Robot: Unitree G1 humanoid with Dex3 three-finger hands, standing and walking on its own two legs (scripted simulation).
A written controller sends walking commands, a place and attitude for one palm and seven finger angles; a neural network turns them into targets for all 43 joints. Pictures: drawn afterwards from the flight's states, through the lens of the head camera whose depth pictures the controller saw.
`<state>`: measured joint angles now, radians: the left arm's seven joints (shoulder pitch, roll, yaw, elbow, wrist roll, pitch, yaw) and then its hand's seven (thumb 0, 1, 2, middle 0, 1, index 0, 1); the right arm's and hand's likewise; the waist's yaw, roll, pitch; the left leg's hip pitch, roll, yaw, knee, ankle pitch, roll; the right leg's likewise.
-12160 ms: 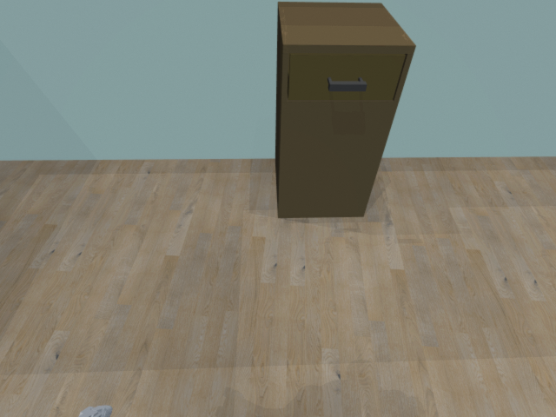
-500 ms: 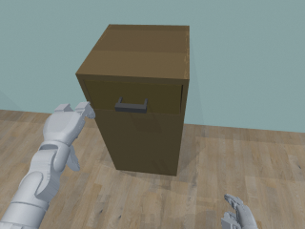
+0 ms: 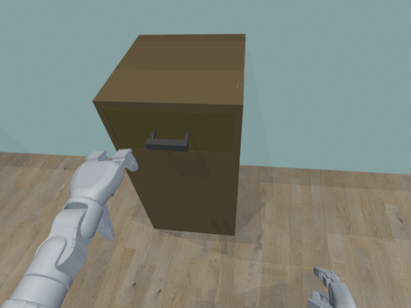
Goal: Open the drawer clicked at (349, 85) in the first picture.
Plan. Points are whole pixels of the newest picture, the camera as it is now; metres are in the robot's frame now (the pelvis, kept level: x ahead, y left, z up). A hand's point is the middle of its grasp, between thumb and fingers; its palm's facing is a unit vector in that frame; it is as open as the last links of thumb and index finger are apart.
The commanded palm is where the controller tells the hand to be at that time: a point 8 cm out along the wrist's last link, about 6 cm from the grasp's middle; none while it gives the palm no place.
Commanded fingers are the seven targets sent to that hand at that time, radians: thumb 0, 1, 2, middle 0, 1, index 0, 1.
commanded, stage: move the hooked fingers above the handle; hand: left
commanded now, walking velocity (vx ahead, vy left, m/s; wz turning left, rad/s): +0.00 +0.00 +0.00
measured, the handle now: (169, 139) +0.57 +0.18 -0.04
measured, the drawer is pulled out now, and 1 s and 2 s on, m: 0.00 0.00 0.00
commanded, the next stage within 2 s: none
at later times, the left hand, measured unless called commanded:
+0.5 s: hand (136, 170) +0.39 +0.21 +0.04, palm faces -0.05 -0.10 -0.99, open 13.9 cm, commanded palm +0.38 +0.23 +0.11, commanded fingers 0.00 -0.50 0.30 -0.30 -1.20 -0.30 -1.20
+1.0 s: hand (157, 148) +0.46 +0.18 +0.03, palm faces +0.01 -0.09 -1.00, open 13.8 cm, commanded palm +0.44 +0.21 +0.09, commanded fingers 0.00 -0.50 0.30 -0.30 -1.20 -0.30 -1.20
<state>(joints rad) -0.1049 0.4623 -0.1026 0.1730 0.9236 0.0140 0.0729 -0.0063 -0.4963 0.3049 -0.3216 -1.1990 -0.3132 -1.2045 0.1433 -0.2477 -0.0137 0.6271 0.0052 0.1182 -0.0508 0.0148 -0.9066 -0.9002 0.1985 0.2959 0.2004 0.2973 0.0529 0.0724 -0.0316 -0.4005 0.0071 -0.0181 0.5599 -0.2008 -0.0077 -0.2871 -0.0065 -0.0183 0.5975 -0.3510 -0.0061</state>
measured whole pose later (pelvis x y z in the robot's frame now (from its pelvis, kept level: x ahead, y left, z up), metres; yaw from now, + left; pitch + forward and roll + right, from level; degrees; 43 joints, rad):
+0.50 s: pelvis +0.03 +0.00 -0.01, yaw -1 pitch +8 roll +0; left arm -0.27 0.45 -0.09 0.35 0.96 -0.09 0.12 -0.01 -0.49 0.31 -0.32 -1.20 -0.32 -1.20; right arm 0.22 -0.26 -0.06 0.65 0.00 0.14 -0.05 0.01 -0.91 -0.90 0.20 0.30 0.20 0.30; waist 0.01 0.05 -0.07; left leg -0.52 0.01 0.00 0.65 -0.28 -0.01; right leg -0.40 0.00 0.00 0.66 -0.41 0.00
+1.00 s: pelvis +0.02 +0.01 -0.02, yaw -2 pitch +12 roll +0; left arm -0.59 0.40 -0.10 0.70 1.04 -0.10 0.23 0.00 -0.49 0.31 -0.33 -1.20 -0.32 -1.20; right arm 0.26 -0.23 -0.07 0.66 -0.01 0.16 -0.04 0.01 -0.91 -0.90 0.20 0.30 0.20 0.30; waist -0.05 0.04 -0.12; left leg -0.66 0.02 0.01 0.75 -0.31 0.00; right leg -0.54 0.00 0.01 0.75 -0.43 0.00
